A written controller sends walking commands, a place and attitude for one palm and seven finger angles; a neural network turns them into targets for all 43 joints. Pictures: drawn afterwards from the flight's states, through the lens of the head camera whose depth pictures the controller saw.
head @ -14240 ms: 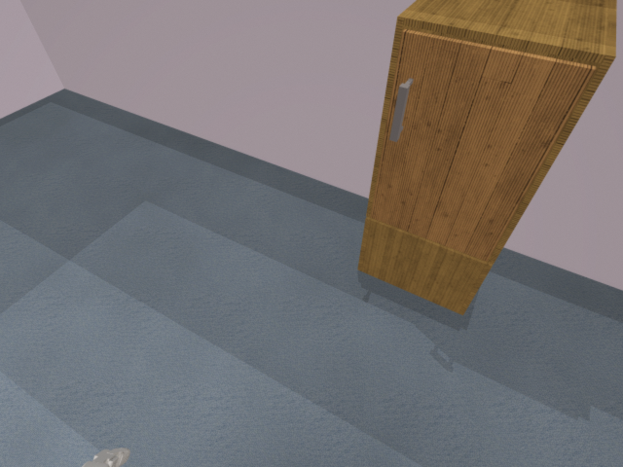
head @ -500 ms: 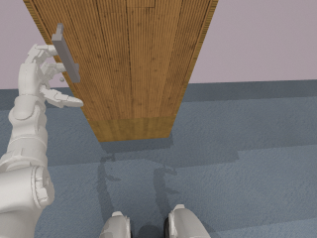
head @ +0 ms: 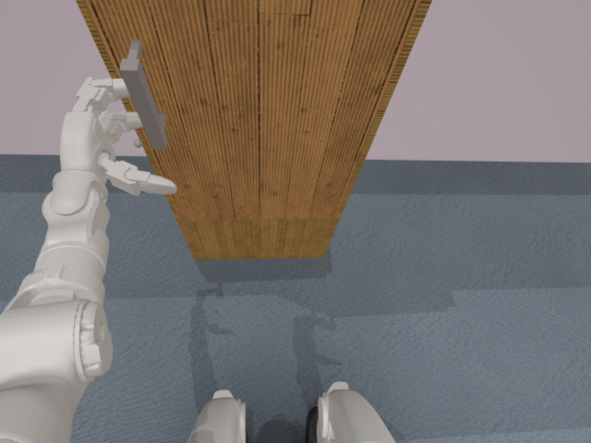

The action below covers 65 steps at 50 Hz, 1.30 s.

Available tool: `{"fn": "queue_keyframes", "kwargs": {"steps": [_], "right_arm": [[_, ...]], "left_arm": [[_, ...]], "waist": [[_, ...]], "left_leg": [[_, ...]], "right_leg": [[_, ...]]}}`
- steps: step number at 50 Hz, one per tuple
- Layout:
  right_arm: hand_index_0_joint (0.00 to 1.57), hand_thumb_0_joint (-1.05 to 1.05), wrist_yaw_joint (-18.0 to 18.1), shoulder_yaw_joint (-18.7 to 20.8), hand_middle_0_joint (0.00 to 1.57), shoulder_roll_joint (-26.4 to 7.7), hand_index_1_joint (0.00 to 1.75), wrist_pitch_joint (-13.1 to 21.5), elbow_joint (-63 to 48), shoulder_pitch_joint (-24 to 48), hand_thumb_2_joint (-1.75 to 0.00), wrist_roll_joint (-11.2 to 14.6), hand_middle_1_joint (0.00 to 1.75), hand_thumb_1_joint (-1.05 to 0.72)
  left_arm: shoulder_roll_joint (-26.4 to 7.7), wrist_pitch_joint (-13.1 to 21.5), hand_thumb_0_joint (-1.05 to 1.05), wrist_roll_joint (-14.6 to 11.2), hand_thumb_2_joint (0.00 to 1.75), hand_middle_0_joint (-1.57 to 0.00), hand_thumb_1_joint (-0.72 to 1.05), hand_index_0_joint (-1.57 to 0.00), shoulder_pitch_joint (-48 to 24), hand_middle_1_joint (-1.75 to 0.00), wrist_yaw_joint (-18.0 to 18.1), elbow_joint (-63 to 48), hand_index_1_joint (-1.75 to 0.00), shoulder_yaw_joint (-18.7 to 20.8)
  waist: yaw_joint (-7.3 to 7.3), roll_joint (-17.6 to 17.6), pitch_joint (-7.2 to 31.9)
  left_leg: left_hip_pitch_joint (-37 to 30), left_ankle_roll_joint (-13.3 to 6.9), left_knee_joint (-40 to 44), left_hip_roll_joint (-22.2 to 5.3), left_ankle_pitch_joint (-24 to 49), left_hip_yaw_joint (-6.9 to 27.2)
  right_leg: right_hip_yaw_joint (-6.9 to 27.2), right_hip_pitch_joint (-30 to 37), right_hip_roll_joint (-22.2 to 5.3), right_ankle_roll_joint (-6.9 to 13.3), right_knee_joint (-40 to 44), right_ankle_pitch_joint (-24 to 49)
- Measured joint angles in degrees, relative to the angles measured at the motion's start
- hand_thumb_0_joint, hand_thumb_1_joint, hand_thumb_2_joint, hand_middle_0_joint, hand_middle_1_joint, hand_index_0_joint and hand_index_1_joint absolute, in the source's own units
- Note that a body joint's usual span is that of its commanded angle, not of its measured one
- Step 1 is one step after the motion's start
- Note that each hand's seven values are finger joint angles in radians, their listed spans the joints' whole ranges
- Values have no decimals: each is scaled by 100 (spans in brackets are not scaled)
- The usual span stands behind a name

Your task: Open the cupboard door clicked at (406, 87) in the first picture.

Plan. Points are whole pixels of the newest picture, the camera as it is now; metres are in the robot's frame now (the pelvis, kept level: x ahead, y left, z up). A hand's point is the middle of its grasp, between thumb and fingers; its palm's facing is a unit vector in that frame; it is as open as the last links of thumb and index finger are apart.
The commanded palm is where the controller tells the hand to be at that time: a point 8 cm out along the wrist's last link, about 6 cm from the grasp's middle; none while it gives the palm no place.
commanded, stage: slide the fingers in behind the handle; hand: left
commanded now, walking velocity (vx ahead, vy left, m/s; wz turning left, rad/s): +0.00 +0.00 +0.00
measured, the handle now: (148, 98) +0.57 +0.19 +0.07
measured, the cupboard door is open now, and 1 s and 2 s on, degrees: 1 2 2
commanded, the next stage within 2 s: move the hooked fingers beside the handle in 0.18 s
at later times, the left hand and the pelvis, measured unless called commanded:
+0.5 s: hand (162, 136) +0.50 +0.16 +0.06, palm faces -0.04 -1.00 +0.00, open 14.1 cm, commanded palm +0.48 +0.22 +0.06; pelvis +0.00 +0.01 +0.00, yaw -1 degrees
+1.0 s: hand (131, 141) +0.49 +0.20 +0.06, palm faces -0.03 -1.00 -0.02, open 14.0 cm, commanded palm +0.48 +0.25 +0.06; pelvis +0.00 +0.00 +0.00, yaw -2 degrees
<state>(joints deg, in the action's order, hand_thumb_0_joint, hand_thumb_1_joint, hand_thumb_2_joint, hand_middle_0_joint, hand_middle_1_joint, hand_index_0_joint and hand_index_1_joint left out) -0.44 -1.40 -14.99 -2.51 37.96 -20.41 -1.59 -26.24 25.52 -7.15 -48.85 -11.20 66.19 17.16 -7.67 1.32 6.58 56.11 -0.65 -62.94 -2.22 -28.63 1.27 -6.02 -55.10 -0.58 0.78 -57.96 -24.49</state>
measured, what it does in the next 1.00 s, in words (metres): stands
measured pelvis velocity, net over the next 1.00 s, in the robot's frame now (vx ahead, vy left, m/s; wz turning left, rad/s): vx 0.00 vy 0.00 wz -0.03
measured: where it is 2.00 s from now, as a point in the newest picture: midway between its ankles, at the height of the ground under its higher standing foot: outside the picture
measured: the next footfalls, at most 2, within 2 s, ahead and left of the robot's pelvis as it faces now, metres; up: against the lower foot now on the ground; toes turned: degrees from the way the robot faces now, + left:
none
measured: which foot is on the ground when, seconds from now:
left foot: down 0.00-1.00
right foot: down 0.00-1.00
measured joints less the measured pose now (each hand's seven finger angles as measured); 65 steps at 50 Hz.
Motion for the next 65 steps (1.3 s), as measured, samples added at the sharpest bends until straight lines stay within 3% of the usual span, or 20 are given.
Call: {"fn": "queue_keyframes", "kwargs": {"steps": [10, 20, 25, 31, 38, 44, 54, 59, 65], "right_arm": [[20, 1, -16, 9, 21, 7, 30, 14, 9, -17, -90, -5, 30, -91], [20, 1, -26, -3, 21, 22, 30, -7, -9, -11, -90, -10, 30, -91], [20, 1, -13, -54, 21, 29, 30, -68, -148, 7, -90, 0, 30, -91], [20, 1, -15, -79, 21, 48, 30, -132, -384, -72, -90, 6, 30, -91], [20, 1, 43, -105, 21, 37, 30, -174, -278, -140, -90, 75, 30, -91], [20, 1, 107, -81, 21, -14, 30, -119, -216, -100, -90, 77, 30, -91], [20, 1, 134, -72, 21, -100, 30, -108, -330, -30, -90, 94, 30, -91], [20, 1, 138, -99, 21, -80, 30, -80, -311, -8, -90, 77, 30, -91], [20, 1, 156, -149, 21, -50, 30, -93, -311, -14, -90, 93, 30, -91]], "left_arm": [[42, 28, -1, -71, 30, -21, -50, -22, 23, -122, 9, -34, -119, -66], [118, 40, -1, 30, 30, -21, -50, -25, -45, -121, -122, -75, -119, -89], [191, -22, -1, 166, 30, -25, -50, -27, -91, -121, -136, 15, -119, 283], [-50, 11, -1, 385, 30, -29, -50, -29, 146, -120, -33, -145, -119, 650], [-228, -41, -1, 163, 30, -30, -50, -29, 193, -120, -347, -133, -120, 627], [-307, -82, -1, 91, 30, -30, -50, -30, 136, -120, -532, -141, -120, 631], [-399, -173, -1, 141, 30, -30, -50, -30, 148, -120, -607, -36, -120, 653], [-435, -53, -1, 144, 30, -30, -50, -30, 124, -120, -597, -118, -120, 725], [-657, -183, -1, 163, 30, -30, -50, -30, 10, -120, -737, 33, -120, 797]], "waist": [[30, 29, -11], [-28, 41, 8], [-163, 24, 33], [-240, 27, -8], [-126, 36, -63], [-135, 3, -33], [-176, -10, -41], [-167, -19, -59], [-207, 0, -72]], "left_leg": [[-11, -16, 16, 14, -4, -13], [15, -40, -4, 10, -29, -49], [9, -57, -3, -28, -50, -144], [-15, -65, -6, -86, -74, -268], [-35, -54, 19, -84, -43, -232], [13, -46, 0, -83, -23, -178], [32, -57, -37, -80, -15, -167], [105, -59, -86, -81, -17, -168], [157, -60, -122, -89, -26, -152]], "right_leg": [[16, 11, -11, -20, 19, 0], [56, -24, -5, -46, 13, -2], [150, -77, 32, -59, -11, 7], [275, -134, 88, -66, -56, 18], [241, -90, 89, -58, -13, 43], [190, -101, 90, -48, 6, 65], [183, -106, 88, -56, -8, 84], [186, -179, 89, -59, -54, 85], [172, -219, 97, -56, -70, 84]]}}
